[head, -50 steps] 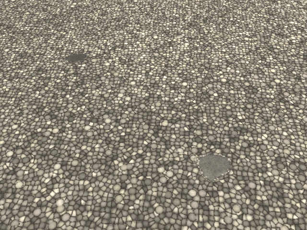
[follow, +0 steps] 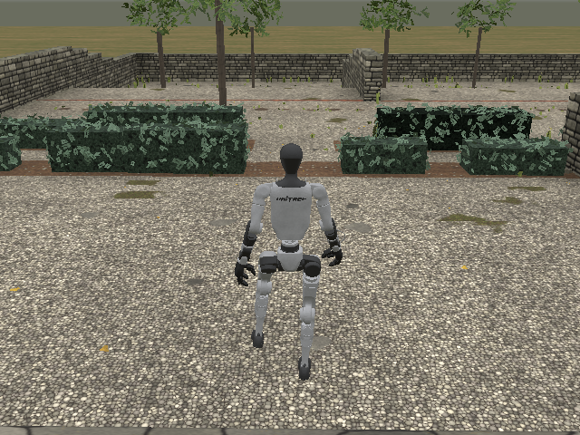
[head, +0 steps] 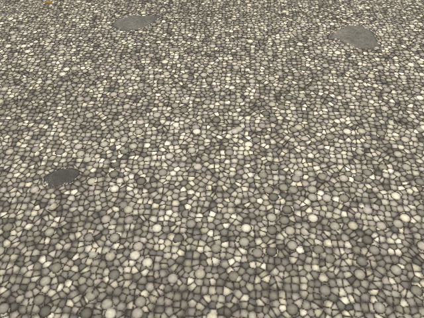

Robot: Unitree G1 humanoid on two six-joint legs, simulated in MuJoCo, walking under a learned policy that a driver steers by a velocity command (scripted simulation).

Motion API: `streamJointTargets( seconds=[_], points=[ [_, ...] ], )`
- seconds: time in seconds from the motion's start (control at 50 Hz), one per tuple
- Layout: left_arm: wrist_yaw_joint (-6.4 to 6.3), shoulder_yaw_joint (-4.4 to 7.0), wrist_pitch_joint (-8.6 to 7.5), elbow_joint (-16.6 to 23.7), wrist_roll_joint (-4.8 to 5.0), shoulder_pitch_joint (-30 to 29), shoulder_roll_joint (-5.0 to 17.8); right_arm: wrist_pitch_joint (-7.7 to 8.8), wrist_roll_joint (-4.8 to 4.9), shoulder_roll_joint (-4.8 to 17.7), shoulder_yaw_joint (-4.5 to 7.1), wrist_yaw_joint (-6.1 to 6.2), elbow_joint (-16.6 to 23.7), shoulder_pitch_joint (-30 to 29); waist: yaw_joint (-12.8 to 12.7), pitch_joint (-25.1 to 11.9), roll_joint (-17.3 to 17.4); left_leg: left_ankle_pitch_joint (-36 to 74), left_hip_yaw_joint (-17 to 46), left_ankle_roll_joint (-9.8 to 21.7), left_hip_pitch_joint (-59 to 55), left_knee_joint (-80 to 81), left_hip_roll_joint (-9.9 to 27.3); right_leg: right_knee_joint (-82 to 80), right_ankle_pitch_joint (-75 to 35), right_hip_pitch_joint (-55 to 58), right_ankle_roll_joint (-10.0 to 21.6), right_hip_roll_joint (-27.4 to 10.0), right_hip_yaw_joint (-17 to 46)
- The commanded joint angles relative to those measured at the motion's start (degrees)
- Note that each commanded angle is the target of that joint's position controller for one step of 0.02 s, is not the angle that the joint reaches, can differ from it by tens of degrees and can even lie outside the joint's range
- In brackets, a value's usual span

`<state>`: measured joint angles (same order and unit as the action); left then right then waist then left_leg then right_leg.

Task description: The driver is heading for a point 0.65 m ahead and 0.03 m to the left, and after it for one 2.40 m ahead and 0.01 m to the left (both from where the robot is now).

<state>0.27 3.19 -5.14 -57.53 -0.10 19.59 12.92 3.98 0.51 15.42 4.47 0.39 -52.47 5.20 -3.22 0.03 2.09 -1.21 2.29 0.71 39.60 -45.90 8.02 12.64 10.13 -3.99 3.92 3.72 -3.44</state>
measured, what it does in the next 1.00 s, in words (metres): walks ahead: left foot, then right foot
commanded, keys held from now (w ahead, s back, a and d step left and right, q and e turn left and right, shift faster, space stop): w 1.00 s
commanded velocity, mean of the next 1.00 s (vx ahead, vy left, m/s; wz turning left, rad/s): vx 0.50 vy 0.00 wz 0.00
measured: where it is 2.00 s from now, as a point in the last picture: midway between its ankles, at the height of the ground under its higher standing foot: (229, 163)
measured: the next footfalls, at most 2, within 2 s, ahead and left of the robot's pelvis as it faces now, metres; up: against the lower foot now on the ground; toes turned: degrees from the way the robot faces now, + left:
left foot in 0.22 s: +0.32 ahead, +0.16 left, +0.00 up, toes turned +3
right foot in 0.78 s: +0.64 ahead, -0.08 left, +0.00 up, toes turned -2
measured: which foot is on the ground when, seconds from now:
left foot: up 0.00-0.20, down 0.22-0.78, up 0.80-1.00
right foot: down 0.00-0.22, up 0.24-0.76, down 0.78-1.00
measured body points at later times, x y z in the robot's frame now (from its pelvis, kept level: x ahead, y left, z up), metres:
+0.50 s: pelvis +0.29 +0.08 +0.00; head +0.31 +0.08 +0.45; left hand +0.42 +0.35 -0.13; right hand +0.31 -0.19 -0.14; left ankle +0.28 +0.15 -0.75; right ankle +0.39 -0.10 -0.67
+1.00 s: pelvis +0.58 +0.00 +0.00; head +0.60 -0.01 +0.45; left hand +0.63 +0.27 -0.13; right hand +0.68 -0.27 -0.14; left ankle +0.61 +0.17 -0.67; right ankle +0.60 -0.08 -0.75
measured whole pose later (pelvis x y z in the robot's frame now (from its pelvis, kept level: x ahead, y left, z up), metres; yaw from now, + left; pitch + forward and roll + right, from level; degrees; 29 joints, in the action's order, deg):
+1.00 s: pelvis +0.58 +0.00 +0.00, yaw +0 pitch +1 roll -1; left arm 1.5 3.5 -5.2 -55.6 -0.4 14.8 13.6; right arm 4.4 1.1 15.8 4.2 0.7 -54.3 10.9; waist -1.6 1.1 2.1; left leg -15.3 1.4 2.1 33.3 -61.5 6.7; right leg 19.3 8.6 -11.8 4.2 2.9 -4.0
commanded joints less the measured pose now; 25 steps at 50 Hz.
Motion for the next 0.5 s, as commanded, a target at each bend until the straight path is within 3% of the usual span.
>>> streamJointTargets(
  seconds=[0.02,0.1,0.14,0.18,0.2,0.22,0.24,0.26,0.28,0.3,0.32,0.34,0.36,0.4,0.46,0.5],
  points=[
    [-0.67,1.62,-0.61,2.4,0.48,0.0,9.2,0.64,0.16,1.5,-0.18,-0.59,3.7,-5.3,0.3,3.3,-5.2,7.7,-2.0,-0.3,-1.8,8.4,-1.5,-6.8,-11.4,-2.9,7.1,-14.1,6.6],
    [-0.79,1.9,0.38,0.3,0.85,4.0,9.7,1.07,0.65,1.7,-0.78,-1.81,6.0,-11.1,-1.4,5.3,-5.2,5.5,-2.4,0.6,-0.2,14.2,-2.8,-4.2,-12.6,4.6,7.1,-16.8,6.5],
    [-1.03,2.29,1.0,-0.3,1.03,4.2,10.3,1.46,0.78,2.5,-0.75,-2.5,6.9,-11.8,-0.6,5.2,-5.8,1.7,-2.3,1.9,-0.5,16.0,-3.3,-1.7,-16.4,8.4,6.4,-18.7,6.9],
    [-1.21,2.68,1.49,0.0,1.1,2.5,11.3,1.74,0.8,4.6,0.03,-2.77,6.3,-7.8,2.3,2.5,-7.3,-2.4,-3.8,3.5,-7.8,17.1,-5.4,3.2,-28.3,9.9,5.2,-19.0,6.5],
    [-1.26,2.67,1.79,0.4,1.22,1.0,11.4,1.81,0.58,6.2,0.98,-2.65,4.6,-1.7,5.8,-1.2,-7.7,-2.5,-5.7,4.8,-16.6,18.0,-7.5,10.0,-37.6,9.1,4.1,-17.5,4.9],
    [-1.29,2.07,1.98,0.9,0.97,0.5,9.9,1.75,0.31,9.1,2.46,-2.25,1.4,8.4,10.0,-7.4,-6.5,-0.9,-5.0,6.6,-31.3,17.1,-7.1,21.7,-38.0,3.6,2.4,-14.3,2.7],
    [-1.3,1.07,1.85,2.3,0.0,2.6,7.2,1.55,-0.62,13.5,3.58,-1.65,-0.5,18.0,11.4,-16.0,1.7,-3.1,11.4,11.4,-50.5,16.7,5.2,41.5,-19.0,-12.1,-0.2,-9.4,0.0],
    [-0.64,-0.78,0.39,2.0,0.18,8.0,0.8,1.41,-0.32,14.8,3.45,-2.08,-1.3,19.5,8.0,-22.1,15.4,-12.5,37.3,19.0,-63.3,25.4,15.0,57.2,22.2,-30.3,-2.5,0.4,4.8],
    [-0.25,0.64,-0.9,2.1,1.6,3.4,7.0,1.53,0.37,9.7,1.95,-2.06,-0.9,17.5,9.5,-18.1,9.7,-18.6,36.4,16.5,-60.8,27.9,12.8,63.3,23.1,-36.7,-1.5,-3.0,10.8],
    [-0.1,1.19,-1.73,3.7,2.63,-1.8,9.2,1.73,0.42,7.6,1.33,-1.83,0.1,12.7,8.8,-10.4,7.0,-15.9,27.6,14.1,-53.1,28.9,11.1,63.2,17.9,-39.6,-0.6,-5.9,9.1],
    [-0.54,1.28,-1.95,4.2,2.44,-4.4,8.9,1.88,-0.18,6.6,0.93,-1.84,1.0,8.4,7.0,-6.5,1.9,-11.1,21.8,12.9,-44.6,30.5,9.1,60.4,12.3,-37.5,-0.5,-8.8,7.7],
    [-0.89,1.76,-1.59,4.2,1.72,-5.4,8.7,2.07,-0.85,5.0,0.46,-2.02,1.4,5.8,5.3,-3.4,0.9,-5.9,17.4,12.4,-37.6,32.2,7.4,57.2,9.2,-34.8,-0.6,-10.5,7.4],
    [-0.92,1.89,-0.81,3.9,1.5,-4.0,7.7,2.22,-1.38,3.5,-0.05,-2.15,1.3,5.0,3.5,-3.0,1.9,-3.9,14.5,12.0,-33.6,33.9,6.1,55.4,7.1,-31.3,-0.6,-11.8,7.8],
    [-1.03,1.72,0.48,3.7,1.34,-2.9,5.4,2.43,-0.97,4.0,-0.01,-2.1,0.5,5.9,2.3,-2.0,2.3,-2.4,11.3,12.7,-30.2,36.6,5.4,51.5,6.0,-29.5,-1.1,-12.7,7.4],
    [-1.24,1.93,1.09,5.7,0.6,-8.5,5.8,2.41,-0.81,6.6,0.52,-0.98,-0.6,8.8,3.0,0.9,0.8,0.3,8.2,13.1,-30.1,39.2,5.2,43.2,-1.3,-34.9,-3.0,-13.1,6.8],
    [-0.98,1.9,0.94,6.9,0.35,-12.0,5.4,2.08,-0.67,6.7,0.46,-0.37,-1.1,10.5,3.8,1.6,0.7,2.3,5.6,12.1,-31.3,39.5,4.1,36.7,-8.0,-36.3,-3.7,-12.7,6.4]
  ],
)
Velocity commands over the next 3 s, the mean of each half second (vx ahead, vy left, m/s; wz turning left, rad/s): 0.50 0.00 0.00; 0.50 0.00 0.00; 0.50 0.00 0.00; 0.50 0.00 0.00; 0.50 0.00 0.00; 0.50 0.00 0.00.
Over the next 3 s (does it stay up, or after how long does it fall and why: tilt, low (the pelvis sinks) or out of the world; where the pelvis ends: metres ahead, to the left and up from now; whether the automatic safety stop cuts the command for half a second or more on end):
stays up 1.74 0.03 -0.03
